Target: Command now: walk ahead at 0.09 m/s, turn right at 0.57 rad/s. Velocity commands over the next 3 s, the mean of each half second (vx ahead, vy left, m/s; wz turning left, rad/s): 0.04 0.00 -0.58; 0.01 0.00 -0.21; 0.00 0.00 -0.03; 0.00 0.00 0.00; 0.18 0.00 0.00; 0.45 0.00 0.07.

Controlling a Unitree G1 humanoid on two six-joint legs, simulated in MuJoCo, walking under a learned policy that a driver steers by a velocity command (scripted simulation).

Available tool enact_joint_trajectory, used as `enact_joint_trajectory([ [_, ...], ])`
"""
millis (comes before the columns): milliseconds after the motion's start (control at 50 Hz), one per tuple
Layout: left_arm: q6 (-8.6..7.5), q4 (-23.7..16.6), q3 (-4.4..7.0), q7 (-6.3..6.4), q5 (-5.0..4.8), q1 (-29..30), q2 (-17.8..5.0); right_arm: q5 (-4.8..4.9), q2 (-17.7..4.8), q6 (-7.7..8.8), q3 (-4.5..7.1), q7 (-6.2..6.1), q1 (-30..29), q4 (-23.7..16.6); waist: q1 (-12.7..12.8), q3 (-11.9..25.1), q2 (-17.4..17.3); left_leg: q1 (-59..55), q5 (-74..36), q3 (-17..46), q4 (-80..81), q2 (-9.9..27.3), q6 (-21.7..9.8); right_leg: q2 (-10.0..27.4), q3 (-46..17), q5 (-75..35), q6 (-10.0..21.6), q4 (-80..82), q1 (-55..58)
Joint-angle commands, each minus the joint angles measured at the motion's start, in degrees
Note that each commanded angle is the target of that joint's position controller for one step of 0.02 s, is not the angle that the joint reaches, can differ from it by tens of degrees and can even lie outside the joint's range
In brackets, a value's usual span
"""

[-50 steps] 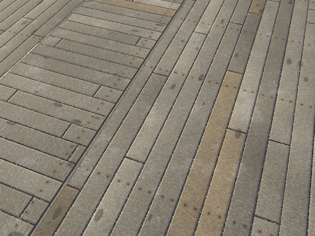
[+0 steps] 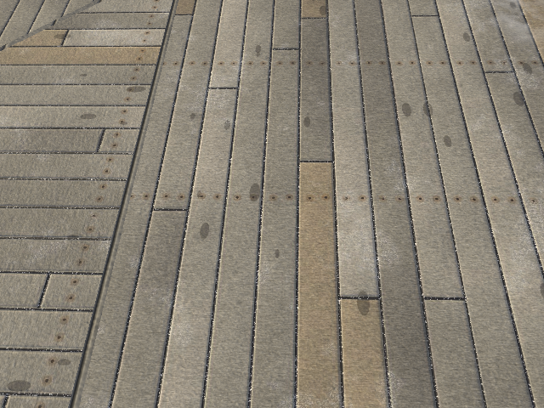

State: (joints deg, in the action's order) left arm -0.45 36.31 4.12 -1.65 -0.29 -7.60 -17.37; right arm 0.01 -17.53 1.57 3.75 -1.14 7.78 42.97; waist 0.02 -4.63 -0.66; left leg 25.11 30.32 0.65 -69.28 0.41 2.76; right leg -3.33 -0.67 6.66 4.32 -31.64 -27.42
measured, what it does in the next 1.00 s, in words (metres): steps on the spot, turning right: left foot, then right foot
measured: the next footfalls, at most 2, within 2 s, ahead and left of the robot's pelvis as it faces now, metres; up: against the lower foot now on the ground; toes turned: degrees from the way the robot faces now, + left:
left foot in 0.34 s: +0.14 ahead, +0.14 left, +0.00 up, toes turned -21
right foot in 0.72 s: +0.02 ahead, -0.09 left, +0.00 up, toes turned -20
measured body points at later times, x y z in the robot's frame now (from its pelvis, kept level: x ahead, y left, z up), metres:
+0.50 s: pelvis +0.05 +0.05 +0.02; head +0.08 +0.07 +0.46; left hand +0.28 +0.29 -0.08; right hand +0.09 -0.26 -0.07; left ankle +0.09 +0.16 -0.72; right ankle +0.01 -0.08 -0.64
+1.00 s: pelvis +0.04 +0.02 +0.01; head +0.04 +0.02 +0.46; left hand +0.29 +0.17 -0.08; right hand +0.03 -0.28 -0.10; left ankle +0.10 +0.15 -0.72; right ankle -0.02 -0.08 -0.72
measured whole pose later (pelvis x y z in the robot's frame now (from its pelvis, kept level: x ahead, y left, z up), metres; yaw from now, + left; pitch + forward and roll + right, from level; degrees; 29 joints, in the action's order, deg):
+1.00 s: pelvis +0.04 +0.02 +0.01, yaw -23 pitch -1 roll +0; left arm 1.2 39.3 0.9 0.0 1.2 -8.4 -12.5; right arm -1.1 -16.0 0.2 1.9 -0.2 11.8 46.8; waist -1.9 -1.1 0.0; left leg 12.6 14.4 -0.7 -28.2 3.1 2.7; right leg -1.7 -2.1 16.6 1.1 -29.1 -11.4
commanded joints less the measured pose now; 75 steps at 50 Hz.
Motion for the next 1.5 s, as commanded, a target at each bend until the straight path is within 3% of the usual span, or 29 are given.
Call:
enact_joint_trajectory([
  [20, 0.05, -4.4, 2.33, 1.21, 0.13, -0.8, -8.1, -0.53, -6.9, -0.83, 1.77, -0.88, 2.5, -3.6, -1.1, 12.7, 4.5, 7.9, -4.8, 4.4, 2.2, 2.1, -0.1, 14.5, -21.3, -12.6, 10.7, 12.6, 15.8],
  [60, 0.33, -4.9, 2.69, 1.80, 0.80, -0.2, -8.8, -0.57, -5.3, -1.20, 1.38, -1.03, 3.5, -3.1, -1.6, 13.0, 5.9, 5.1, -6.1, 3.7, 7.9, 0.7, 0.5, 13.1, -19.8, -13.6, 10.4, 13.1, 13.0],
  [120, 0.90, -4.9, 3.21, 2.91, 0.25, -0.9, -9.9, -0.64, -4.1, -1.42, 0.84, -1.20, 1.9, -3.2, -0.7, 13.8, 6.0, 3.6, -9.2, 4.4, 15.1, -0.2, 1.6, 12.0, -20.3, -7.4, 9.9, 13.0, 12.1],
  [200, 1.92, -5.4, 3.25, 3.36, 0.22, -0.1, -9.6, -0.22, -4.2, -1.40, 0.86, -0.70, -0.3, -3.8, 0.3, 12.0, 8.4, 0.7, -11.9, 4.9, 22.5, -1.2, 1.6, 10.4, -23.3, 7.0, 8.1, 14.1, 9.4],
  [260, 2.49, -5.5, 3.24, 3.07, 0.11, -0.9, -9.4, 0.11, -4.6, -0.57, 1.11, -0.06, -0.5, -4.3, 1.1, 11.4, 9.9, -1.7, -10.9, 4.9, 28.9, -2.1, 0.5, 10.4, -26.9, 8.1, 7.5, 13.0, 11.0],
  [320, 3.20, -5.7, 3.02, 3.23, -0.88, -0.3, -8.7, 0.17, -5.0, 0.17, 1.81, 0.66, 3.7, -3.1, -1.4, 10.9, 9.8, -10.9, -17.7, 3.4, 44.5, -1.8, -2.1, 7.7, -27.4, 7.8, 4.5, 9.4, 9.3],
  [340, 3.22, -5.7, 2.44, 3.30, -0.89, -2.0, -6.7, -0.69, -8.4, 0.10, 2.75, 0.46, 5.5, -3.1, -1.1, 11.5, 4.5, -17.0, -18.3, 9.7, 48.9, 6.6, -5.2, 4.3, -23.7, 15.2, 1.4, 3.0, 4.1],
  [360, 2.87, -7.5, 2.20, 3.15, -1.30, -2.6, -5.1, -2.21, -13.8, -0.59, 3.92, 0.16, 4.3, -3.0, 1.6, 8.8, -13.0, -18.7, -24.4, 23.4, 52.3, 18.3, -13.1, -5.4, -10.3, 25.4, -2.2, -9.4, -7.6],
  [380, 1.98, -7.0, 3.55, 3.03, -0.18, -2.5, -9.6, -3.42, -11.5, -0.39, 3.55, 0.21, 2.3, -4.5, 0.3, 8.2, -14.4, -14.6, -27.8, 29.9, 54.0, 23.8, -18.4, -3.4, -8.5, 27.7, -4.9, -24.0, -9.5],
  [400, 2.02, -5.5, 4.53, 2.81, -0.39, -3.6, -11.7, -2.95, -8.4, -0.25, 2.60, -0.27, -1.1, -6.0, 1.6, 7.9, -9.5, -13.2, -28.9, 24.5, 52.8, 21.3, -17.0, -1.8, -9.2, 23.9, -5.7, -30.9, -8.2],
  [440, 3.34, -3.0, 4.29, 3.07, -0.36, -6.4, -9.5, -0.84, -5.3, -0.40, 1.71, -0.85, -4.4, -6.9, 2.3, 6.5, -6.7, -14.0, -28.6, 14.7, 51.1, 15.1, -12.8, -0.9, -7.4, 17.9, -7.8, -37.5, -9.0],
  [460, 3.79, -2.9, 3.80, 2.93, -0.47, -6.6, -7.8, -0.50, -4.9, -0.62, 1.37, -1.08, -4.0, -6.9, 1.9, 5.8, -6.7, -14.2, -30.5, 11.9, 51.0, 14.1, -12.8, -0.5, -6.4, 16.6, -8.6, -39.6, -9.5],
  [520, 3.51, -5.1, 2.41, 2.79, -0.96, -1.7, -4.8, -0.97, -5.8, -1.48, 1.50, -1.23, 0.5, -5.8, -1.3, 5.9, -8.0, -18.5, -33.6, 8.3, 50.8, 12.6, -14.4, 0.5, -3.5, 15.4, -9.9, -31.7, -9.4],
  [560, 3.24, -5.8, 1.60, 2.59, -0.54, -0.2, -3.6, -0.81, -7.2, -1.81, 1.93, -1.02, 1.7, -5.3, -2.3, 7.7, -9.3, -21.1, -36.4, 7.6, 49.5, 13.5, -15.0, 1.8, -2.7, 17.2, -10.1, -23.8, -5.7],
  [600, 3.10, -6.1, 0.91, 2.24, -0.26, 0.3, -2.9, -0.34, -8.6, -1.99, 2.37, -0.49, 1.3, -5.1, -2.6, 8.6, -10.8, -19.7, -38.7, 6.8, 48.9, 14.2, -15.4, 2.7, -0.6, 19.3, -9.5, -16.0, 0.7],
  [640, 3.14, -5.6, 1.08, 2.06, -0.46, -0.5, -3.8, 0.32, -9.2, -2.07, 2.45, 0.00, 1.8, -4.5, -2.7, 8.9, -11.5, -19.3, -40.3, 7.3, 48.0, 14.9, -15.6, 2.2, 1.0, 17.8, -8.7, -8.9, 5.2],
  [700, 3.04, -3.1, 1.12, 1.79, -0.13, -4.8, -3.8, 1.77, -7.5, -1.87, 1.54, 0.29, 2.7, -2.8, 0.1, 8.3, -9.0, -15.0, -38.0, 5.5, 44.2, 12.8, -11.5, 1.6, 1.9, 1.0, -4.8, 13.2, 17.8],
  [720, 3.06, -3.5, 1.31, 2.15, 0.14, -5.4, -6.0, 0.73, -5.6, -1.22, 0.79, 0.61, 5.0, -2.1, -0.7, 10.8, -4.5, -10.0, -30.8, 3.6, 41.4, 10.8, -7.1, 6.5, -4.4, -7.9, -3.1, 13.0, 26.3],
  [740, 3.42, -4.3, 2.02, 2.97, 0.80, -5.5, -10.8, -2.33, -2.0, -0.24, -0.59, 1.45, 6.3, -3.2, -3.1, 13.6, 10.7, -1.7, -11.6, -2.1, 32.5, 5.2, -1.9, 18.0, -16.3, -27.7, 1.6, 8.7, 33.1],
  [760, 2.81, -3.7, 0.79, 2.43, 1.87, -2.7, -6.8, -1.61, -2.4, -0.17, -0.64, 0.95, 2.1, -4.2, -1.0, 12.3, 14.5, -2.3, -1.2, -1.0, 33.0, 3.7, 0.1, 21.1, -18.2, -20.5, 8.8, 10.2, 23.4],
  [780, 1.91, -4.2, 0.09, 1.92, 2.18, -0.2, -4.4, -0.96, -4.9, -0.51, -0.10, 0.60, 0.3, -3.9, -0.6, 9.6, 11.0, -4.0, -2.8, -0.4, 31.8, 4.1, 0.8, 17.9, -16.4, -13.5, 8.5, 11.6, 20.8],
  [800, 1.26, -3.4, -0.32, 1.93, 2.21, 1.1, -3.3, -0.83, -4.3, -0.74, -0.12, 0.49, -0.2, -3.5, -1.1, 9.0, 10.9, -4.6, -6.8, -0.5, 33.9, 3.8, 0.9, 15.4, -14.2, -9.7, 6.3, 11.6, 20.2],
  [840, 0.59, -2.8, -0.21, 1.91, 1.27, 2.7, -4.4, -1.35, -4.4, -1.37, -0.15, 0.22, 1.4, -2.2, -1.8, 7.3, 10.6, -8.9, -16.7, 0.0, 39.6, 3.8, 1.3, 12.7, -11.6, -6.8, 3.4, 10.9, 17.5],
  [880, 0.59, -1.5, -0.69, 1.87, 1.48, 0.8, -3.2, -1.45, -4.4, -1.17, -0.60, 0.64, 2.7, -1.7, -1.8, 7.5, 8.1, -14.2, -25.7, 0.6, 43.6, 4.5, 0.9, 10.0, -9.9, 0.5, 0.8, 10.5, 15.6],
  [900, 0.81, -1.4, -0.85, 1.84, 1.60, -0.1, -2.6, -1.06, -6.3, -1.09, -0.18, 0.78, 3.0, -0.9, -0.7, 5.7, 5.2, -13.2, -23.4, 0.1, 43.2, 4.2, 0.1, 8.4, -8.8, 5.3, -0.3, 11.1, 14.3],
  [940, 0.99, -0.9, -1.06, 1.78, 1.70, 0.1, -2.8, -0.93, -5.0, -0.84, -0.31, 1.02, 2.2, 0.0, -0.9, 3.2, 2.1, -11.9, -21.3, 0.0, 44.2, 3.8, -0.9, 7.5, -8.2, 7.5, -1.1, 10.3, 14.0],
  [980, 0.94, -0.3, -0.91, 1.96, 1.38, -0.1, -3.2, -1.15, -4.7, -0.52, -0.37, 0.85, 2.3, 0.9, -0.9, 3.8, 0.8, -12.6, -23.1, 0.3, 44.8, 3.9, -0.6, 7.2, -7.7, 4.0, -0.9, 9.3, 14.6],
  [1080, 0.97, 1.4, -0.98, 2.22, 1.17, -0.3, -2.3, -0.82, -4.4, -0.27, -0.55, 0.14, 3.4, 3.0, -1.2, 5.3, 0.7, -14.2, -23.6, -0.1, 44.6, 3.8, -0.3, 6.5, -6.6, 0.5, -1.1, 8.5, 15.5],
  [1500, 0.45, 13.6, -0.97, 3.34, 0.55, -4.4, -2.3, -0.29, -3.4, -1.21, -0.76, -1.30, 4.2, 11.6, -1.1, 3.8, 0.9, -15.5, -24.3, -1.0, 45.2, 2.9, -1.0, 4.7, -3.9, -2.6, -2.6, 8.6, 16.0],
])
